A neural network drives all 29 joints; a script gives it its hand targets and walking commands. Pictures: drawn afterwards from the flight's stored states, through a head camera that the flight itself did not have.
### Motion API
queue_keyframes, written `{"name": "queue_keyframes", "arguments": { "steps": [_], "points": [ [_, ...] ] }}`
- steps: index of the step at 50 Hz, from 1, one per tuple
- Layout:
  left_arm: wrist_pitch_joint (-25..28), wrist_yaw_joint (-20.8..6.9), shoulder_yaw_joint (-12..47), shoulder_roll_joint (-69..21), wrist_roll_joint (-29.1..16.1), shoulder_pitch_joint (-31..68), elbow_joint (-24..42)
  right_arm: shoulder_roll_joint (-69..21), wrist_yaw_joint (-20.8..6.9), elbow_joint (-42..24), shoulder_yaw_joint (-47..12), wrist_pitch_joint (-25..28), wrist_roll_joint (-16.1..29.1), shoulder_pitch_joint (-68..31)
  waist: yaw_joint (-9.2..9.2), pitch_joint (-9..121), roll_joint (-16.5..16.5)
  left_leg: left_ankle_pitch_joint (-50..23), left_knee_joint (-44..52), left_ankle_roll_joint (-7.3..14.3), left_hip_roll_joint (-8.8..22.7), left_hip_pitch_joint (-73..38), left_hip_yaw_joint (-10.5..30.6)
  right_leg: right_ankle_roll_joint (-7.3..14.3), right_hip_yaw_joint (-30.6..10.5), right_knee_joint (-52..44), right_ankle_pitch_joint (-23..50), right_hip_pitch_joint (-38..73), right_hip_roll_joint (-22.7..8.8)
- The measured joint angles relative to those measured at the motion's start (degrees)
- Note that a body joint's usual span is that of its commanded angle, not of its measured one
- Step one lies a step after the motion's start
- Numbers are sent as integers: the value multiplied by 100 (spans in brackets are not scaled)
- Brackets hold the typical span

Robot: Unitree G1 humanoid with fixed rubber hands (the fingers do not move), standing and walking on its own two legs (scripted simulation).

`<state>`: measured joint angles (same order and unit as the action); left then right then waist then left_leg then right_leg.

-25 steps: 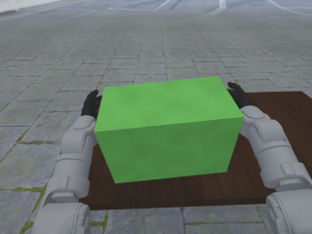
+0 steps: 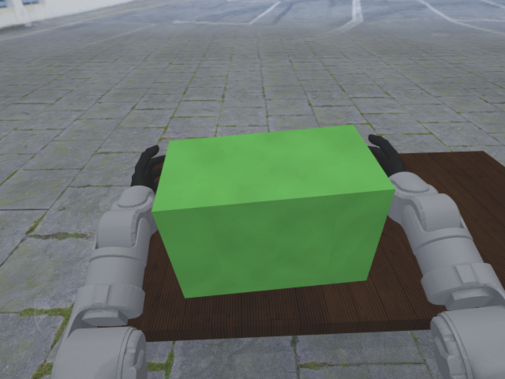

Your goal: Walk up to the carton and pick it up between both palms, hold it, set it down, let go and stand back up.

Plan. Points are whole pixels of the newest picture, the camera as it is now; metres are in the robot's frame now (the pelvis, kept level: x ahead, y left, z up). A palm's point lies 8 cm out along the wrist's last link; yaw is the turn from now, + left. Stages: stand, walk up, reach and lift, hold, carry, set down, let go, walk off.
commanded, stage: hold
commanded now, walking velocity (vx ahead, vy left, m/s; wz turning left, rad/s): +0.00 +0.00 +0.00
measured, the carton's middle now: (269, 211) +0.36 +0.00 +0.16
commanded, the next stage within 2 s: none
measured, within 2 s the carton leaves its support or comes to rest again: neither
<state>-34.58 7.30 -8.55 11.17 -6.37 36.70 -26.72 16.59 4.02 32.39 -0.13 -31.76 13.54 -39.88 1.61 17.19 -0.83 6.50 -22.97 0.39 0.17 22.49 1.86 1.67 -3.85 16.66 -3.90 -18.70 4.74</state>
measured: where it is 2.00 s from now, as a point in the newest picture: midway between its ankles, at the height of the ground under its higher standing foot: outside the picture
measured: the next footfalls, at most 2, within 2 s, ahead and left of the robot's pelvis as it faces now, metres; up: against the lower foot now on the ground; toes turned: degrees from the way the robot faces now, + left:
none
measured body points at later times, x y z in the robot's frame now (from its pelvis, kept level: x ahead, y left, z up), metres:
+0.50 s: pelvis +0.01 +0.00 +0.00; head -0.05 +0.01 +0.45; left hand +0.40 +0.19 +0.19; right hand +0.39 -0.20 +0.20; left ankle +0.05 +0.11 -0.74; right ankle +0.04 -0.11 -0.74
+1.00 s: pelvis +0.01 +0.00 +0.00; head -0.06 +0.01 +0.45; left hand +0.39 +0.19 +0.19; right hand +0.39 -0.20 +0.20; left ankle +0.05 +0.11 -0.74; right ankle +0.04 -0.11 -0.74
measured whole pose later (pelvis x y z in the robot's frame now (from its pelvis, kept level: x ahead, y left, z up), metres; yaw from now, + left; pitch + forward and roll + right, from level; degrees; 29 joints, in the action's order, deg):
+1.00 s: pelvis +0.01 +0.00 +0.00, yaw +0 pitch +7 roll -2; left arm -35.9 6.9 -8.7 11.2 -5.7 36.2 -24.9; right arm 16.6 4.1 31.3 0.0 -32.5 13.6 -39.9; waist 2.3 17.1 -0.8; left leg 6.5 -22.1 0.4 0.2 22.3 1.9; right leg 1.7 -3.9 15.8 -3.9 -18.4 4.7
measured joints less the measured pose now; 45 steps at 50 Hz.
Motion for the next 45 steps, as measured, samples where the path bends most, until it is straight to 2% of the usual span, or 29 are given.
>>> {"name": "queue_keyframes", "arguments": {
  "steps": [45],
  "points": [
    [-103,-22,-17,0,48,-47,177,-1,11,-109,9,-57,1,0,36,-11,0,-3,83,4,-1,-24,0,0,0,-85,5,25,-6]
  ]
}}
